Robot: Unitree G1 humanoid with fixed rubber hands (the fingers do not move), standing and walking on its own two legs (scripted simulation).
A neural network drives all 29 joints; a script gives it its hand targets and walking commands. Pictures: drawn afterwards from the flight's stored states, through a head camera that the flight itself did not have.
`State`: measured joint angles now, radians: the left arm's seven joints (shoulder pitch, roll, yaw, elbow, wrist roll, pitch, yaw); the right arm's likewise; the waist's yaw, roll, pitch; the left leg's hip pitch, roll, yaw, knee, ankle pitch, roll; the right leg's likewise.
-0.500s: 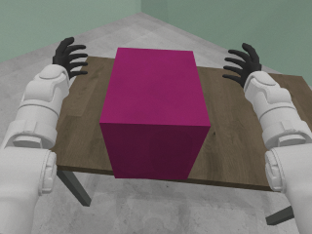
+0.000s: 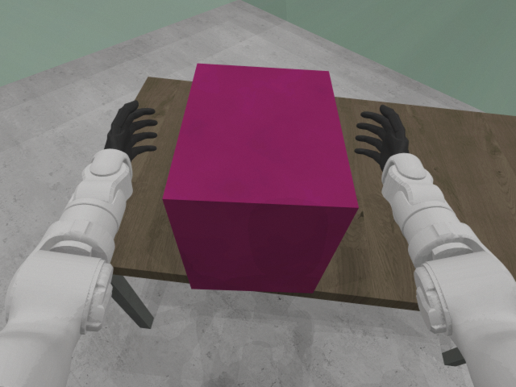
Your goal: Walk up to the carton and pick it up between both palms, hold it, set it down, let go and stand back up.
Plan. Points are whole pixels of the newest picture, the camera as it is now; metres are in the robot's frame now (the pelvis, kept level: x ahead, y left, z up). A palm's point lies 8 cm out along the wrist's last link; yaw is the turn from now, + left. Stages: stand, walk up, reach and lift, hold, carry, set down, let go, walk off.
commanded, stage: reach and lift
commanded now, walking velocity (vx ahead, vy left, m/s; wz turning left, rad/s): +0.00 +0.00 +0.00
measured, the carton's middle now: (257, 183) +0.47 +0.01 +0.01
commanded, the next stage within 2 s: none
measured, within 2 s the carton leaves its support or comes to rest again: neither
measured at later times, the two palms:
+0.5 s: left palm (143, 184) +0.43 +0.21 +0.04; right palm (382, 187) +0.44 -0.20 +0.05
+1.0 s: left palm (162, 185) +0.43 +0.18 +0.04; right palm (356, 185) +0.44 -0.16 +0.05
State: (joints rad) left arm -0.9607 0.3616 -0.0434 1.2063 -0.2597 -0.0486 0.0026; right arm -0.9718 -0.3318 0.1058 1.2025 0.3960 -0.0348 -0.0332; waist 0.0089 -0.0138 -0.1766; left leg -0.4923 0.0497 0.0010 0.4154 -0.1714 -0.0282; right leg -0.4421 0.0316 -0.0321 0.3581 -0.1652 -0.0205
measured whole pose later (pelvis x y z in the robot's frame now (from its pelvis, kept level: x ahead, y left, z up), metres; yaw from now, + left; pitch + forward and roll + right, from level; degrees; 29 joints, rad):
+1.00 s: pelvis -0.02 +0.00 -0.02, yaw -1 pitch +24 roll -1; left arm -1.04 0.20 0.02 1.47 -0.20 -0.36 0.08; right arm -1.04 -0.20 0.03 1.41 0.29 -0.29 -0.08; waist 0.02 -0.02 -0.26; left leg -0.81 0.05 0.01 0.61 -0.22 -0.02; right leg -0.78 0.03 -0.02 0.58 -0.22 -0.02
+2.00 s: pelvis +0.01 +0.01 +0.00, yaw -1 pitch +13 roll -1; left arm -0.82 0.05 0.49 1.16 0.30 -0.32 0.02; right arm -0.78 -0.02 -0.58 1.07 -0.40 -0.34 -0.02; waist 0.02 -0.01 -0.07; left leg -0.42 0.03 0.04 0.34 -0.15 -0.01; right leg -0.39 0.01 -0.01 0.29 -0.14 0.00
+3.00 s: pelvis +0.00 +0.01 +0.01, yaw +0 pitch +11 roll -1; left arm -0.70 0.05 0.33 1.01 0.19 -0.22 0.04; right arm -0.71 -0.04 -0.39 1.05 -0.23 -0.30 -0.07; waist 0.03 -0.02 -0.10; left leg -0.38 0.04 0.04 0.30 -0.12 -0.01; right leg -0.33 0.01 -0.05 0.25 -0.12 -0.01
